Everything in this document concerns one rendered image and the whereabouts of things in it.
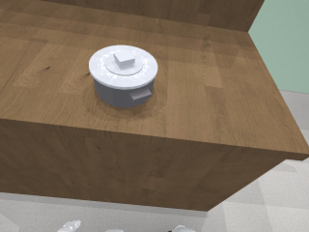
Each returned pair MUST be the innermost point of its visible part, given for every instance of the pot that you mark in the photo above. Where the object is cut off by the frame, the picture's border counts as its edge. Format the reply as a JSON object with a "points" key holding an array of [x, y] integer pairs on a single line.
{"points": [[124, 98]]}

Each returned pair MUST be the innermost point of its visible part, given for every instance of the knob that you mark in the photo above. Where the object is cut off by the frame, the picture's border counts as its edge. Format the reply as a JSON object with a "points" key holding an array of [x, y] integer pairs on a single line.
{"points": [[124, 58]]}

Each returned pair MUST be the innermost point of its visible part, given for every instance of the robot left hand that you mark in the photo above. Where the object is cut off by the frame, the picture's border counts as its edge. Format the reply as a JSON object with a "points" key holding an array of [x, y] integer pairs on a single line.
{"points": [[70, 226]]}

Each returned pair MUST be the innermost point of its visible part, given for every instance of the table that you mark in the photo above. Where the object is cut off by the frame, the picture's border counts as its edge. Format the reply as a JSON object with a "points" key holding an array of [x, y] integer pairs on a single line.
{"points": [[216, 121]]}

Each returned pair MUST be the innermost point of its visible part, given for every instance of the lid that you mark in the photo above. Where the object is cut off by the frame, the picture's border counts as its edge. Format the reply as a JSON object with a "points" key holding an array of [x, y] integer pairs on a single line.
{"points": [[105, 69]]}

